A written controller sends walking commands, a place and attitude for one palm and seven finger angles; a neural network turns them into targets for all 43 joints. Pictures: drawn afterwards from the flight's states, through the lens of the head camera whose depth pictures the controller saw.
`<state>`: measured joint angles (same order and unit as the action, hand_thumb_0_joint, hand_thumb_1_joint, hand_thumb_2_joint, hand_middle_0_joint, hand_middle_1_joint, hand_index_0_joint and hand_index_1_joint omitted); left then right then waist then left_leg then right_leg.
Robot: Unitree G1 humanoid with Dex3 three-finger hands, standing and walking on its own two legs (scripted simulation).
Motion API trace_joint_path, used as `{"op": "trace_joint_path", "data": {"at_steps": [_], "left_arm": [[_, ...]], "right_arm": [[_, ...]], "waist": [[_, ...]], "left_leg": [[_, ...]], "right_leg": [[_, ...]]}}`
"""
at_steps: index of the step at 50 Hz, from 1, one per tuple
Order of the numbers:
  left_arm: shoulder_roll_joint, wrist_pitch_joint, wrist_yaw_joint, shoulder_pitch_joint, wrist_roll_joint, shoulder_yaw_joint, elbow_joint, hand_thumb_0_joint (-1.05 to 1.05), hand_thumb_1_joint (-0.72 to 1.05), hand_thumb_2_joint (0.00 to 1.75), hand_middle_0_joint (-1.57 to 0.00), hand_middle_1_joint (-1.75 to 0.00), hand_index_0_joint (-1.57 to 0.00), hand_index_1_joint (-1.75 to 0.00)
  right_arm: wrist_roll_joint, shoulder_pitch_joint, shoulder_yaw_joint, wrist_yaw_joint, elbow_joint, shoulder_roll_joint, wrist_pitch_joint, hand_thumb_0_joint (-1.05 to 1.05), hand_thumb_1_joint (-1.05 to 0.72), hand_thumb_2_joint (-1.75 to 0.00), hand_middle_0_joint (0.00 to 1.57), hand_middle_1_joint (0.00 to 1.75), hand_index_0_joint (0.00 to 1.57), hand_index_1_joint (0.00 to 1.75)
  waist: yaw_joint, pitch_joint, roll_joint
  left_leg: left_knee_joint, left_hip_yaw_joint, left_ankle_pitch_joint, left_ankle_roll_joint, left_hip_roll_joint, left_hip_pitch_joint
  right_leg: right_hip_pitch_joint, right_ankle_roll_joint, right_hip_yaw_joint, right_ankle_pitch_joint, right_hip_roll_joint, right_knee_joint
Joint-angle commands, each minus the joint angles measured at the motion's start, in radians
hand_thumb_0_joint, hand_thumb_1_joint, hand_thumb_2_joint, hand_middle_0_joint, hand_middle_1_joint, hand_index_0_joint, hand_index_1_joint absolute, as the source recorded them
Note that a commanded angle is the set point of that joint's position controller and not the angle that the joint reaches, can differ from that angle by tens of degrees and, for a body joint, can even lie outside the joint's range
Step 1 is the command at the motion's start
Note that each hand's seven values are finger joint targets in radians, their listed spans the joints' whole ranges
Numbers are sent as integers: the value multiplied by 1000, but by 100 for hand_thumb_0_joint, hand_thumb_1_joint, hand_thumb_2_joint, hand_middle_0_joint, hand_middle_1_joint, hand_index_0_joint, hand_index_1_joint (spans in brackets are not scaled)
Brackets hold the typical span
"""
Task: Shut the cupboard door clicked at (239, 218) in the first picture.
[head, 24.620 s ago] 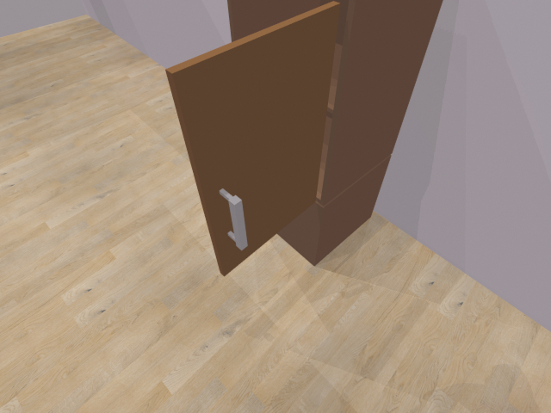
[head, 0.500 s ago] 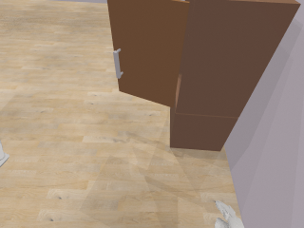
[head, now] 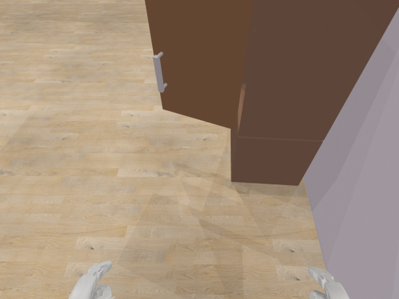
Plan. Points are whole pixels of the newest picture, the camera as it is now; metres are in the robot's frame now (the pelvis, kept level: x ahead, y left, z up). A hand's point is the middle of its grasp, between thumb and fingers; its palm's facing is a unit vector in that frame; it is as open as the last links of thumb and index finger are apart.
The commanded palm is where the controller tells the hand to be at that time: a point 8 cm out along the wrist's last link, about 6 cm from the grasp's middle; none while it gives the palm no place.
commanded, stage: let the arm hang, fingers relaxed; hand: left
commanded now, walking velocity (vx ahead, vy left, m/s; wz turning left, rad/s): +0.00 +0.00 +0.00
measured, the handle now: (161, 72) +0.99 +0.20 -0.10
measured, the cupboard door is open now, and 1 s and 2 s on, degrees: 71 71 71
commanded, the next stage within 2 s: look to check the result in 0.86 s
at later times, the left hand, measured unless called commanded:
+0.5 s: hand out of the picture +0.00 +0.20 -0.16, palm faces +0.04 -0.97 -0.26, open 7.4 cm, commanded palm none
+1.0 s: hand out of the picture +0.02 +0.18 -0.16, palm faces +0.04 -0.98 -0.21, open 7.4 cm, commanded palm none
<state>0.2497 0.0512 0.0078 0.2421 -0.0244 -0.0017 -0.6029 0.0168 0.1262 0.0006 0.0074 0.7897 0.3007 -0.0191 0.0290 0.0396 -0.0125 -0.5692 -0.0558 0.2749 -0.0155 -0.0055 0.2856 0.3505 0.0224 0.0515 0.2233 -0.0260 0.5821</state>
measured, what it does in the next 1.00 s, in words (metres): stands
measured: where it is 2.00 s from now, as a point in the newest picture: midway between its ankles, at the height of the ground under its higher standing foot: outside the picture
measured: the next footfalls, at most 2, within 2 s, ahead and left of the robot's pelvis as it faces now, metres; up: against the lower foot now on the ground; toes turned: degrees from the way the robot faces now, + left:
none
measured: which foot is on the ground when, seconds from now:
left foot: down 0.00-1.00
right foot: down 0.00-1.00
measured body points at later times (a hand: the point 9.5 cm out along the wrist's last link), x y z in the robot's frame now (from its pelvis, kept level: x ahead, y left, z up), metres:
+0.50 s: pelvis +0.00 +0.00 +0.01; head +0.00 -0.01 +0.46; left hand +0.00 +0.25 -0.14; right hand -0.02 -0.23 -0.15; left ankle +0.02 +0.11 -0.73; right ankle +0.05 -0.11 -0.73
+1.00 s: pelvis +0.02 +0.00 +0.01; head +0.03 +0.00 +0.46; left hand +0.02 +0.23 -0.14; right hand +0.02 -0.22 -0.15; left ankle +0.02 +0.11 -0.73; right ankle +0.05 -0.11 -0.73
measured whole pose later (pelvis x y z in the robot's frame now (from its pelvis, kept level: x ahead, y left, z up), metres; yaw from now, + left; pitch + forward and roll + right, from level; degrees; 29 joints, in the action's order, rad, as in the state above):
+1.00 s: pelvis +0.02 +0.00 +0.01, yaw +0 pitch -1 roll +0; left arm 0.17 0.00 -0.03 0.28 -0.01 0.02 -1.13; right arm 0.01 0.29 0.00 -0.03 1.10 0.16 0.00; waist 0.00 0.02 -0.01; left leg -0.40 -0.05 0.23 -0.01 0.01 0.15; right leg 0.21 0.02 0.05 0.17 0.00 0.40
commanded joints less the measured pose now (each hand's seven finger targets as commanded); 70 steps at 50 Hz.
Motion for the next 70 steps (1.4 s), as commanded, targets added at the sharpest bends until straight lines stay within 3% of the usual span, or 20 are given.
{"op": "trace_joint_path", "data": {"at_steps": [1,3,7,14,18,29,39,45,51,57,70], "left_arm": [[140,-48,-21,-7,3,46,-51,0,90,90,-20,-30,-20,-30],[128,-47,-22,5,4,42,-132,0,90,90,-20,-30,-20,-30],[102,-52,-27,36,3,56,-239,0,90,90,-20,-30,-20,-30],[98,-56,-30,33,7,52,-366,0,90,90,-20,-30,-20,-30],[78,-55,-33,49,10,50,-414,0,90,90,-20,-30,-20,-30],[48,-53,-40,84,10,48,-466,0,90,90,-20,-30,-20,-30],[29,-59,-41,86,8,47,-478,0,90,90,-20,-30,-20,-30],[31,-68,-40,74,10,45,-483,0,90,90,-20,-30,-20,-30],[43,-72,-40,64,10,44,-489,0,90,90,-20,-30,-20,-30],[63,-71,-38,47,10,45,-490,0,90,90,-20,-30,-20,-30],[122,-78,-32,-13,11,53,-478,0,90,90,-20,-30,-20,-30]], "right_arm": [[9,33,17,-4,-11,92,7,0,-90,-90,20,30,20,30],[9,33,11,-8,21,69,16,0,-90,-90,20,30,20,30],[12,91,19,-15,88,31,29,0,-90,-90,20,30,20,30],[5,202,31,-24,186,15,38,0,-90,-90,20,30,20,30],[5,247,27,-28,229,-4,34,0,-90,-90,20,30,20,30],[2,260,22,-35,276,-34,19,0,-90,-90,20,30,20,30],[0,252,23,-40,280,-41,11,0,-90,-90,20,30,20,30],[-2,234,24,-43,280,-32,5,0,-90,-90,20,30,20,30],[-3,209,24,-44,283,-14,4,0,-90,-90,20,30,20,30],[-2,187,25,-42,286,3,8,0,-90,-90,20,30,20,30],[-1,126,30,-40,283,58,3,0,-90,-90,20,30,20,30]], "waist": [[-29,-113,0],[-33,-92,-66],[-31,-73,-134],[-20,17,29],[-20,37,76],[-39,61,-5],[-37,55,-42],[-29,9,-2],[-26,13,8],[-24,42,20],[-28,-5,-2]], "left_leg": [[171,147,-100,-16,94,15],[190,129,-31,-11,82,18],[199,109,90,-7,67,21],[198,100,79,-16,78,-9],[210,96,70,-21,81,-13],[284,119,71,-23,101,31],[294,117,27,-20,104,11],[268,107,-81,-18,108,-57],[266,101,-130,-15,112,-91],[273,99,-97,-13,109,-91],[276,103,-151,-9,116,-123]], "right_leg": [[-155,28,-126,-6,-77,-142],[-158,24,-136,40,-76,-181],[-155,35,-143,113,-79,-249],[-79,37,-150,204,-83,-325],[-75,31,-147,212,-81,-328],[-135,22,-113,79,-58,-266],[-157,21,-101,-9,-58,-250],[-170,22,-103,-77,-69,-248],[-173,22,-103,-116,-74,-250],[-164,23,-112,-75,-76,-274],[-217,32,-114,-147,-87,-278]]}}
